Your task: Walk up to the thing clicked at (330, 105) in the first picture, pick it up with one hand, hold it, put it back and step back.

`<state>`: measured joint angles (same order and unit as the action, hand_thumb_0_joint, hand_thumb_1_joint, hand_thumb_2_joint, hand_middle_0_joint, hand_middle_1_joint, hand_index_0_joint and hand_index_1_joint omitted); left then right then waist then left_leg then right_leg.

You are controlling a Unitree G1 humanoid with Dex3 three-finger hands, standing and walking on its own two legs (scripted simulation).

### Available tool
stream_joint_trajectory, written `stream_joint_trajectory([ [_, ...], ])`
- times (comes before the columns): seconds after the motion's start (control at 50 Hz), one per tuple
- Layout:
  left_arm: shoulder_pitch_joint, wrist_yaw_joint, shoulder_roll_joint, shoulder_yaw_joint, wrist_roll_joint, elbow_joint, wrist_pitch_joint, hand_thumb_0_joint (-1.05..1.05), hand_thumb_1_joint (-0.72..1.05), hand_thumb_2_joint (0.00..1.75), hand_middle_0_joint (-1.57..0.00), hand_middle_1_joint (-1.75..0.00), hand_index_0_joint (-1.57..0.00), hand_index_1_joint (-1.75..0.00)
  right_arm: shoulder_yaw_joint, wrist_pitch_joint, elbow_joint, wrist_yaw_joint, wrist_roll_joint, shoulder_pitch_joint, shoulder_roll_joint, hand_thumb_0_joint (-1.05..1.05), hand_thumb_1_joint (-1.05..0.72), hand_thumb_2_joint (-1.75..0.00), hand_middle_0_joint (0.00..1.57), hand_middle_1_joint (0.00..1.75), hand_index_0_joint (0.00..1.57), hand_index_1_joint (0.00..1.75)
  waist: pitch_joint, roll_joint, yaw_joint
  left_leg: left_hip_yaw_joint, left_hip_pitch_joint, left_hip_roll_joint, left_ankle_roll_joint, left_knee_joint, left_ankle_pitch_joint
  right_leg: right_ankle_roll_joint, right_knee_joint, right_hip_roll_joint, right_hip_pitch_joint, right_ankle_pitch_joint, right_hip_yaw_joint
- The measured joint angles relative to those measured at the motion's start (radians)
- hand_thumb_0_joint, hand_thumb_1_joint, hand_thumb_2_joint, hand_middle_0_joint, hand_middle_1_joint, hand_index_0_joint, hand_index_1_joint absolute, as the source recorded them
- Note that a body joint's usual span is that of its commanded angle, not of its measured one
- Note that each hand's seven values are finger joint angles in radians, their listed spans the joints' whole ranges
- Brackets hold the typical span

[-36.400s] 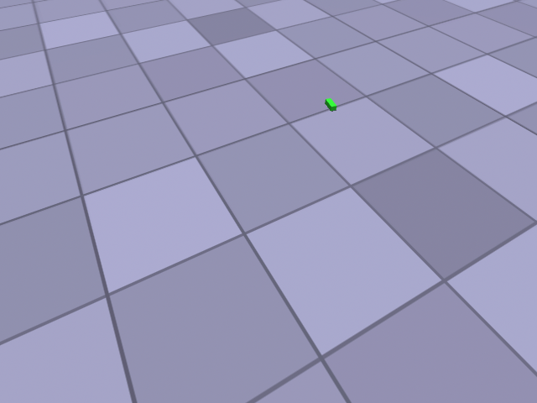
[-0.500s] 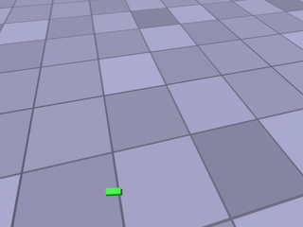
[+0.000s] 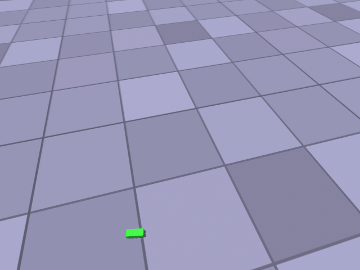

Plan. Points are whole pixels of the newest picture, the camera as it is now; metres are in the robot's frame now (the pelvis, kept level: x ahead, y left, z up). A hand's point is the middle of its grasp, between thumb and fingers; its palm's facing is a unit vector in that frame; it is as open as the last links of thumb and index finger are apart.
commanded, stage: stand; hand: left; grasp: from above
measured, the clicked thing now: (135, 233) +0.45 +0.28 -0.76
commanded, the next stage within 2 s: step back in 1.42 s
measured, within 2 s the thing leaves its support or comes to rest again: neither
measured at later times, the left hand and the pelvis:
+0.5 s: hand out of the picture +0.07 +0.24 -0.16, palm faces +0.01 -0.94 -0.34, open 7.4 cm; pelvis +0.01 -0.01 +0.00, yaw +0 degrees
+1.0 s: hand out of the picture +0.10 +0.24 -0.16, palm faces +0.01 -0.94 -0.34, open 7.4 cm; pelvis +0.02 -0.01 +0.00, yaw -1 degrees
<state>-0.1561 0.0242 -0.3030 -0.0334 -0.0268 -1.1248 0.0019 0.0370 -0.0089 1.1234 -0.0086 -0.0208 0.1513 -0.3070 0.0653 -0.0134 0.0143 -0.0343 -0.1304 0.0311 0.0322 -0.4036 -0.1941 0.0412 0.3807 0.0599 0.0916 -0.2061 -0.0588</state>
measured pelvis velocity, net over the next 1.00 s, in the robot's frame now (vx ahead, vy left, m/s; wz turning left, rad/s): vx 0.02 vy -0.01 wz -0.01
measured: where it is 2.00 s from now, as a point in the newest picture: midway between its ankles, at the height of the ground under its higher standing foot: outside the picture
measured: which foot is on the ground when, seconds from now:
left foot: down 0.00-1.00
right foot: down 0.00-1.00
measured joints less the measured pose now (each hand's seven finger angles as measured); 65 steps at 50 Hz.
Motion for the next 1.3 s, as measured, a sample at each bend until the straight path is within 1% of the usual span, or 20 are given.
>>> stream_joint_trajectory([
  [0.26,0.015,-0.011,-0.006,0.001,0.005,-0.017,0.004,0.01,0.91,0.90,-0.21,-0.30,-0.20,-0.30,-0.012,0.002,0.018,0.001,0.001,0.005,-0.009,0.01,-0.90,-0.90,0.21,0.30,0.20,0.30,0.000,0.004,-0.003,0.003,-0.002,0.006,0.006,0.018,0.008,-0.007,-0.005,-0.006,0.011,0.002,0.003],
  [0.56,0.035,-0.012,-0.011,0.003,0.014,-0.021,-0.003,0.01,0.91,0.90,-0.21,-0.30,-0.20,-0.30,-0.024,0.011,0.019,0.002,0.004,-0.021,-0.014,0.01,-0.90,-0.90,0.21,0.30,0.20,0.30,0.000,-0.001,-0.003,0.007,0.009,0.011,0.010,0.038,0.000,-0.009,-0.023,-0.010,0.002,-0.005,0.005],
  [0.84,0.062,-0.015,-0.013,0.005,0.014,-0.015,-0.005,0.01,0.91,0.90,-0.21,-0.30,-0.20,-0.30,-0.027,0.013,0.016,0.001,0.006,-0.048,-0.022,0.01,-0.90,-0.90,0.21,0.30,0.20,0.30,-0.008,0.005,-0.004,0.008,0.020,0.011,0.012,0.057,0.002,-0.010,-0.034,-0.010,-0.006,-0.007,0.005],
  [1.3,0.048,-0.018,-0.024,0.012,0.013,-0.008,-0.009,0.01,0.91,0.90,-0.21,-0.30,-0.20,-0.30,-0.027,0.008,0.021,0.010,0.008,-0.046,-0.025,0.01,-0.90,-0.90,0.21,0.30,0.20,0.30,-0.007,0.007,-0.008,0.007,0.021,0.017,0.016,0.066,0.008,-0.014,-0.045,-0.016,-0.008,0.000,0.004],
])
